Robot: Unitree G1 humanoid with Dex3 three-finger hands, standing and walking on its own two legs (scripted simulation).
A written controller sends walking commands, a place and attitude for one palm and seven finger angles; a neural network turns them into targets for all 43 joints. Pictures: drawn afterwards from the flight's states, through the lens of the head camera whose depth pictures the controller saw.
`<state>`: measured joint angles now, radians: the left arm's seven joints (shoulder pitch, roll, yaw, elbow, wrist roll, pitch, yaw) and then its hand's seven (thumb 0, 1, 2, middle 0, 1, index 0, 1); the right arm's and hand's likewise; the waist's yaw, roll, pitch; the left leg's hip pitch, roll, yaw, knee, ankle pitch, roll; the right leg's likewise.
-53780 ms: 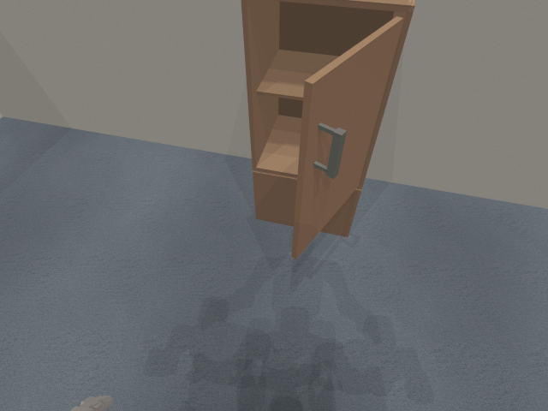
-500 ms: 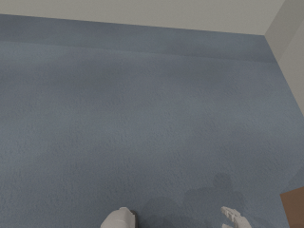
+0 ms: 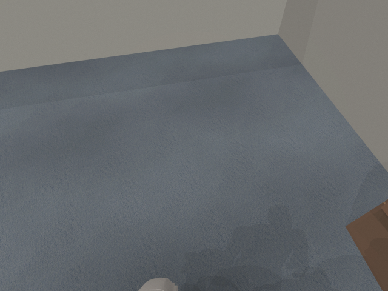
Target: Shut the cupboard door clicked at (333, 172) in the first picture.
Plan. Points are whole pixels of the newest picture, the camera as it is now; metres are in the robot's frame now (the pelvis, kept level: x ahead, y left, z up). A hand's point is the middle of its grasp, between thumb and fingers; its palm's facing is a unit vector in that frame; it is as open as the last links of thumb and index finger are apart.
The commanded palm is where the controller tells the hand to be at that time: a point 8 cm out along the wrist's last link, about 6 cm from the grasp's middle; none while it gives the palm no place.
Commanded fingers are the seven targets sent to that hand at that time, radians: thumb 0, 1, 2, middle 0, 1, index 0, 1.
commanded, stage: turn to face it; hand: left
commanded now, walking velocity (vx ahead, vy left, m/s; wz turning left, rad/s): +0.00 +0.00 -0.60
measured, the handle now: out of the picture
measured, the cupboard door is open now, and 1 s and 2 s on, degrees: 4 4 4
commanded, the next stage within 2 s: take the last steps up to it in 1.94 s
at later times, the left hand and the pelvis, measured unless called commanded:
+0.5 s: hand (111, 260) +0.19 +0.23 -0.15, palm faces -0.28 -0.93 -0.23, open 7.4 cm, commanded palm none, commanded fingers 0.00 0.90 0.90 -0.20 -0.30 -0.20 -0.30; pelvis +0.02 +0.05 +0.02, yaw -19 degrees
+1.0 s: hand (140, 254) +0.22 +0.16 -0.17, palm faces -0.54 -0.81 -0.20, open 7.4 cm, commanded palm none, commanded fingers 0.00 0.90 0.90 -0.20 -0.30 -0.20 -0.30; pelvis +0.04 +0.05 +0.00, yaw -35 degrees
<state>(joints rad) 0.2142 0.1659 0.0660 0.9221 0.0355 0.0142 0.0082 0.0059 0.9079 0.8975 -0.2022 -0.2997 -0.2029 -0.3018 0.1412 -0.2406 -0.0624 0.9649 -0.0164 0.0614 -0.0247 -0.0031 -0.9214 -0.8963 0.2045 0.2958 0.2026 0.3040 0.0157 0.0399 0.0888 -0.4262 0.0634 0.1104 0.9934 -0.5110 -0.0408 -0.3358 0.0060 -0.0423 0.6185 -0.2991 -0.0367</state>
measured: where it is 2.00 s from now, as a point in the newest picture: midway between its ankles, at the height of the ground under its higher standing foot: outside the picture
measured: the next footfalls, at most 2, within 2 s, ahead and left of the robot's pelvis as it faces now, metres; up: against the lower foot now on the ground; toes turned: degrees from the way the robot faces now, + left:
left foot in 0.26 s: +0.10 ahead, +0.16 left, +0.00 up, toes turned -7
right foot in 0.64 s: +0.00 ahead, -0.09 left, +0.00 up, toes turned -28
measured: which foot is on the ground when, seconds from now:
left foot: up 0.00-0.24, down 0.26-0.64, up 0.66-0.96, down 0.98-1.00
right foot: down 0.00-0.26, up 0.28-0.62, down 0.64-0.98, up 1.00-1.00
